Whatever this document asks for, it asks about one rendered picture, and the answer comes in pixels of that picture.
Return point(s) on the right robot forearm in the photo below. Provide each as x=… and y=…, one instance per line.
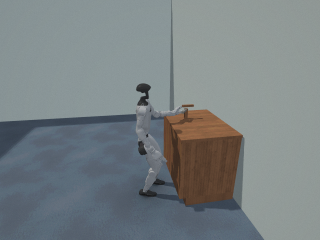
x=145, y=141

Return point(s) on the robot right hand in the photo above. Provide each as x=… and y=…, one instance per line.
x=157, y=155

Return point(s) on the robot left foot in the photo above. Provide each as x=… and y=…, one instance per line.
x=159, y=182

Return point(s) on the left robot forearm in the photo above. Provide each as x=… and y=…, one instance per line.
x=167, y=113

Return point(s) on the humanoid robot head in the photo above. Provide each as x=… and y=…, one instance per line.
x=143, y=88

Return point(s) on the left robot upper arm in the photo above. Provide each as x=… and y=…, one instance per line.
x=156, y=113

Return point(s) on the counter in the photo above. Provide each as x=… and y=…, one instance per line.
x=202, y=154

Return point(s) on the robot left hand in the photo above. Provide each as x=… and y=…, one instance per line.
x=177, y=110

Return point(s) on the right robot upper arm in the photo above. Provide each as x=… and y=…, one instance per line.
x=141, y=114

